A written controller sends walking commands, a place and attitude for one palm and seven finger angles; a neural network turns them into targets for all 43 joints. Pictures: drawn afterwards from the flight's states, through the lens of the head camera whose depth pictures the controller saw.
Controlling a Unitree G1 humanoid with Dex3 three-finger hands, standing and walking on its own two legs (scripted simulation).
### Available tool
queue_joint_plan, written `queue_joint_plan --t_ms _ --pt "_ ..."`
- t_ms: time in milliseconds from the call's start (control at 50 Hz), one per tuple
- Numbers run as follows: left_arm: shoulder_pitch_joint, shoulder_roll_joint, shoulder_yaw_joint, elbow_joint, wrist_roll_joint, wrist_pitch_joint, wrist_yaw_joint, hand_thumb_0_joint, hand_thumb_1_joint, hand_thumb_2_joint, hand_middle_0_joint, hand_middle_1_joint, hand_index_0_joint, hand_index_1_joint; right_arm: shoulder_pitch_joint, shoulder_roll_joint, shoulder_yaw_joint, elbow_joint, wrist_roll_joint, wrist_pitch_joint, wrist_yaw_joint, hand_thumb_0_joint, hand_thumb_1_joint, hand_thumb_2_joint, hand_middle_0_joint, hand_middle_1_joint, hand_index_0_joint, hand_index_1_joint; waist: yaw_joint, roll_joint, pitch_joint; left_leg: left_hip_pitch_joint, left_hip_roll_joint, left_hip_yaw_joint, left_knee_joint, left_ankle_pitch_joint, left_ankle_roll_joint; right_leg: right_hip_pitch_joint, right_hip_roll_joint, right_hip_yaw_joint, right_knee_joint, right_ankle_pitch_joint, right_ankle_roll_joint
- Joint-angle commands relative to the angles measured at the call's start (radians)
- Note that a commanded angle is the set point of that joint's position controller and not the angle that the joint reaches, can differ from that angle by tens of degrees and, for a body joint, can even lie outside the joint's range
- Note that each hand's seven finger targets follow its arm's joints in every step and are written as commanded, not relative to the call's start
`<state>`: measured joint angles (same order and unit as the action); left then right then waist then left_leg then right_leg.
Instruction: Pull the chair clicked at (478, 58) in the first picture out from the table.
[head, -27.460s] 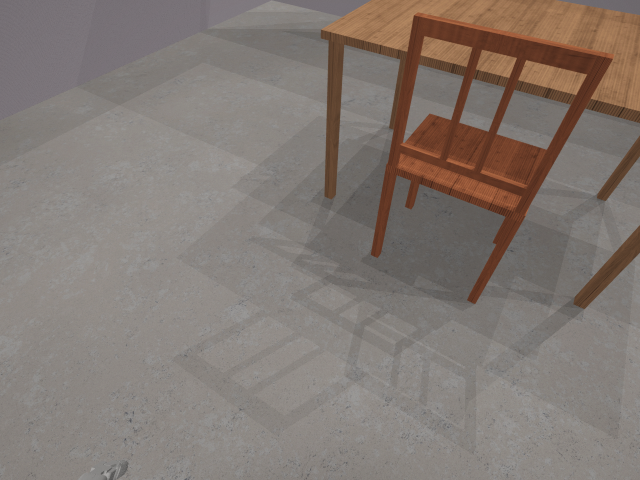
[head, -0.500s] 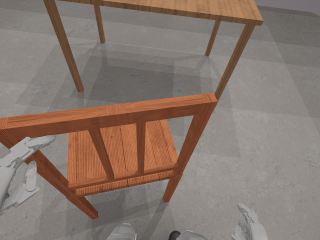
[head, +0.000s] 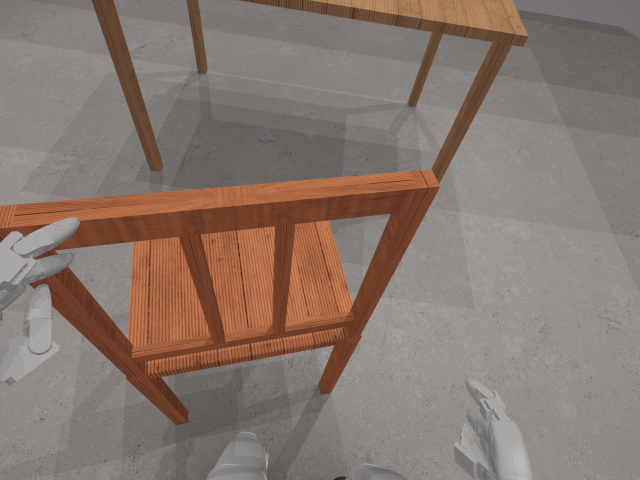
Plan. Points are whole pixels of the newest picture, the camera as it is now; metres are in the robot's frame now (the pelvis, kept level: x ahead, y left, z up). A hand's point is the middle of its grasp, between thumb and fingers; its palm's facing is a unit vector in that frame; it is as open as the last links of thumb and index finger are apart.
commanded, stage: step back with the hand held close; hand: left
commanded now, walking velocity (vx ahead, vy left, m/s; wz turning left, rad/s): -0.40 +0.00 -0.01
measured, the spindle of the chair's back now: (207, 295) +0.34 +0.18 -0.03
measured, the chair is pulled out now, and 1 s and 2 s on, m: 0.66 0.66 0.66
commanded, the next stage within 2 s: stop stepping back and stand still in 0.32 s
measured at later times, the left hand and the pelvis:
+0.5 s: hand out of the picture +0.11 +0.24 +0.19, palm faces +0.35 -0.83 -0.43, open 7.4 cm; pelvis -0.09 +0.00 +0.02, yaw -2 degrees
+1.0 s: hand out of the picture +0.04 +0.23 +0.19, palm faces +0.35 -0.80 -0.50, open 7.4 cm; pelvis -0.17 -0.01 +0.02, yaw -3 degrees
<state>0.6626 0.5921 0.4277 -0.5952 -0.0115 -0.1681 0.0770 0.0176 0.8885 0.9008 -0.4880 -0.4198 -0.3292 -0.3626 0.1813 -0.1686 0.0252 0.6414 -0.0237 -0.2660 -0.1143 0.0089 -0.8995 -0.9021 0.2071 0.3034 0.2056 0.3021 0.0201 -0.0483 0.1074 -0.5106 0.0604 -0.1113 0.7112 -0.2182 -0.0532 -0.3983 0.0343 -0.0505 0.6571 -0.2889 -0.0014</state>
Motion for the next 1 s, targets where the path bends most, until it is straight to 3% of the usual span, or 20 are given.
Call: queue_joint_plan --t_ms 0,40,80,100,140,200,240,280,320,400,460,520,580,600,700,760,800,820,900,980 --pt "-0.154 0.156 0.277 -0.483 -0.039 -0.22 0.091 0.0 0.9 0.9 -0.2 -0.3 -0.2 -0.3 -0.033 -0.179 -0.079 -0.105 -0.006 -0.068 0.006 0.0 -0.9 -0.9 0.2 0.3 0.2 0.3 0.017 0.366 -0.405 0.101 0.166 -0.081 -0.163 0.301 0.125 0.315 -0.067 0.04 -0.041 0.175 -0.014" --pt "-0.129 0.137 0.262 -0.443 -0.049 -0.219 0.09 0.0 0.9 0.9 -0.2 -0.3 -0.2 -0.3 -0.038 -0.167 -0.083 -0.115 0.009 -0.059 0.009 0.0 -0.9 -0.9 0.2 0.3 0.2 0.3 0.011 0.252 -0.403 0.098 0.061 -0.004 -0.055 0.073 0.082 0.262 -0.144 0.145 -0.134 0.301 -0.053" --pt "-0.13 0.132 0.245 -0.275 -0.053 -0.198 0.105 0.0 0.9 0.9 -0.2 -0.3 -0.2 -0.3 -0.031 -0.151 -0.102 -0.087 0.012 -0.017 0.023 0.0 -0.9 -0.9 0.2 0.3 0.2 0.3 -0.012 -0.034 -0.372 0.143 -0.097 0.079 0.274 -0.207 0.011 0.07 -0.426 0.442 -0.378 0.237 -0.178" --pt "-0.143 0.115 0.235 -0.183 -0.048 -0.164 0.118 0.0 0.9 0.9 -0.2 -0.3 -0.2 -0.3 -0.056 -0.147 -0.108 -0.072 0.002 0.02 0.03 0.0 -0.9 -0.9 0.2 0.3 0.2 0.3 -0.01 -0.052 -0.332 0.098 -0.083 0.041 0.465 -0.259 0.012 0.043 -0.481 0.458 -0.422 0.199 -0.221" --pt "-0.151 0.034 0.205 -0.03 -0.033 -0.133 0.111 0.0 0.9 0.9 -0.2 -0.3 -0.2 -0.3 -0.083 -0.092 -0.083 -0.085 0.009 0.064 0.03 0.0 -0.9 -0.9 0.2 0.3 0.2 0.3 -0.029 -0.104 -0.238 0.043 -0.042 0.03 0.462 -0.306 0.029 0.043 -0.417 0.308 -0.357 0.35 -0.203" --pt "-0.138 -0.023 0.166 0.113 -0.006 -0.111 0.097 0.0 0.9 0.9 -0.2 -0.3 -0.2 -0.3 -0.109 -0.103 -0.071 -0.093 0.028 0.116 0.017 0.0 -0.9 -0.9 0.2 0.3 0.2 0.3 -0.035 -0.165 -0.131 0.103 -0.043 0.086 -0.042 -0.223 0.043 0.059 -0.247 0.157 -0.269 0.376 -0.084" --pt "-0.116 -0.045 0.121 0.061 -0.005 -0.127 0.089 0.0 0.9 0.9 -0.2 -0.3 -0.2 -0.3 -0.094 -0.127 -0.08 -0.103 0.029 0.129 0.025 0.0 -0.9 -0.9 0.2 0.3 0.2 0.3 -0.038 -0.057 -0.158 0.171 -0.015 0.114 -0.356 0.017 0.066 0.134 -0.192 0.117 -0.168 0.315 -0.024" --pt "-0.137 -0.023 0.115 -0.094 0.003 -0.142 0.084 0.0 0.9 0.9 -0.2 -0.3 -0.2 -0.3 -0.09 -0.163 -0.104 -0.146 0.035 0.112 0.048 0.0 -0.9 -0.9 0.2 0.3 0.2 0.3 -0.029 0.128 -0.233 0.222 0.249 -0.067 -0.374 0.39 0.167 0.083 -0.09 0.074 0.087 0.095 0.028" --pt "-0.121 0.045 0.173 -0.185 -0.013 -0.139 0.085 0.0 0.9 0.9 -0.2 -0.3 -0.2 -0.3 -0.117 -0.155 -0.11 -0.158 0.008 0.08 0.058 0.0 -0.9 -0.9 0.2 0.3 0.2 0.3 -0.032 0.322 -0.273 0.161 0.343 -0.143 -0.379 0.42 0.25 0.006 -0.083 0.101 0.373 -0.186 0.035" --pt "-0.2 0.028 0.141 -0.412 -0.023 -0.184 0.087 0.0 0.9 0.9 -0.2 -0.3 -0.2 -0.3 -0.051 -0.164 -0.106 -0.119 0.01 0.029 0.066 0.0 -0.9 -0.9 0.2 0.3 0.2 0.3 -0.012 0.325 -0.266 0.323 0.271 0.005 -0.279 0.679 0.197 -0.026 -0.079 0.045 0.248 -0.152 0.006" --pt "-0.106 0.026 0.166 -0.31 -0.044 -0.138 0.089 0.0 0.9 0.9 -0.2 -0.3 -0.2 -0.3 -0.034 -0.155 -0.088 -0.146 0.024 0.041 0.073 0.0 -0.9 -0.9 0.2 0.3 0.2 0.3 -0.016 0.395 -0.282 0.313 0.226 0.013 -0.269 0.279 0.15 0.078 -0.083 0.013 -0.015 -0.148 0.018" --pt "-0.116 0.022 0.172 -0.121 -0.046 -0.101 0.083 0.0 0.9 0.9 -0.2 -0.3 -0.2 -0.3 -0.027 -0.146 -0.068 -0.144 0.041 0.065 0.058 0.0 -0.9 -0.9 0.2 0.3 0.2 0.3 -0.029 0.204 -0.207 0.168 0.115 0.068 -0.229 -0.261 0.086 0.238 -0.077 -0.024 -0.309 0.026 0.016" --pt "-0.18 0.013 0.132 -0.032 -0.056 -0.067 0.076 0.0 0.9 0.9 -0.2 -0.3 -0.2 -0.3 -0.023 -0.156 -0.078 -0.144 0.049 0.093 0.041 0.0 -0.9 -0.9 0.2 0.3 0.2 0.3 -0.048 -0.134 -0.17 0.268 -0.035 0.126 0.093 -0.23 0.039 -0.067 -0.242 0.241 -0.426 -0.279 -0.096" --pt "-0.171 0.014 0.124 -0.026 -0.052 -0.053 0.08 0.0 0.9 0.9 -0.2 -0.3 -0.2 -0.3 -0.029 -0.156 -0.071 -0.135 0.045 0.103 0.042 0.0 -0.9 -0.9 0.2 0.3 0.2 0.3 -0.052 -0.146 -0.169 0.28 -0.043 0.113 0.168 -0.167 0.05 -0.097 -0.286 0.254 -0.449 -0.265 -0.121" --pt "-0.167 0.008 0.105 -0.022 -0.033 -0.06 0.083 0.0 0.9 0.9 -0.2 -0.3 -0.2 -0.3 -0.053 -0.151 -0.055 -0.147 0.046 0.116 0.034 0.0 -0.9 -0.9 0.2 0.3 0.2 0.3 -0.051 -0.091 -0.062 0.206 -0.028 0.069 -0.164 -0.216 0.094 -0.017 -0.232 0.147 -0.391 -0.27 -0.063" --pt "-0.136 0.03 0.126 -0.105 -0.022 -0.088 0.091 0.0 0.9 0.9 -0.2 -0.3 -0.2 -0.3 -0.042 -0.164 -0.068 -0.164 0.045 0.091 0.024 0.0 -0.9 -0.9 0.2 0.3 0.2 0.3 -0.038 0.149 -0.095 0.198 0.033 -0.035 -0.39 -0.274 0.124 0.082 -0.139 0.102 -0.277 -0.223 -0.029" --pt "-0.153 0.018 0.122 -0.139 0.005 -0.085 0.091 0.0 0.9 0.9 -0.2 -0.3 -0.2 -0.3 -0.052 -0.161 -0.062 -0.174 0.045 0.082 0.022 0.0 -0.9 -0.9 0.2 0.3 0.2 0.3 -0.037 0.39 -0.069 -0.008 0.115 -0.149 -0.577 -0.584 0.153 0.213 -0.055 -0.001 -0.058 -0.159 0.0" --pt "-0.187 0.034 0.126 -0.15 0.008 -0.091 0.089 0.0 0.9 0.9 -0.2 -0.3 -0.2 -0.3 -0.05 -0.152 -0.066 -0.18 0.049 0.076 0.018 0.0 -0.9 -0.9 0.2 0.3 0.2 0.3 -0.034 0.404 -0.048 -0.088 0.127 -0.15 -0.589 -0.605 0.163 0.266 -0.053 -0.016 -0.021 -0.104 0.006" --pt "-0.114 0.02 0.134 -0.075 -0.009 -0.104 0.087 0.0 0.9 0.9 -0.2 -0.3 -0.2 -0.3 -0.006 -0.161 -0.076 -0.145 0.039 0.055 0.023 0.0 -0.9 -0.9 0.2 0.3 0.2 0.3 -0.028 0.14 -0.124 0.055 0.027 -0.028 -0.35 -0.302 0.128 0.289 -0.096 0.038 -0.268 -0.044 -0.022" --pt "-0.141 0.001 0.113 -0.06 -0.011 -0.102 0.088 0.0 0.9 0.9 -0.2 -0.3 -0.2 -0.3 0.0 -0.163 -0.082 -0.134 0.035 0.065 0.021 0.0 -0.9 -0.9 0.2 0.3 0.2 0.3 -0.048 0.049 -0.087 0.145 -0.027 0.027 -0.219 -0.319 0.106 0.059 -0.167 0.183 -0.375 -0.331 -0.075"
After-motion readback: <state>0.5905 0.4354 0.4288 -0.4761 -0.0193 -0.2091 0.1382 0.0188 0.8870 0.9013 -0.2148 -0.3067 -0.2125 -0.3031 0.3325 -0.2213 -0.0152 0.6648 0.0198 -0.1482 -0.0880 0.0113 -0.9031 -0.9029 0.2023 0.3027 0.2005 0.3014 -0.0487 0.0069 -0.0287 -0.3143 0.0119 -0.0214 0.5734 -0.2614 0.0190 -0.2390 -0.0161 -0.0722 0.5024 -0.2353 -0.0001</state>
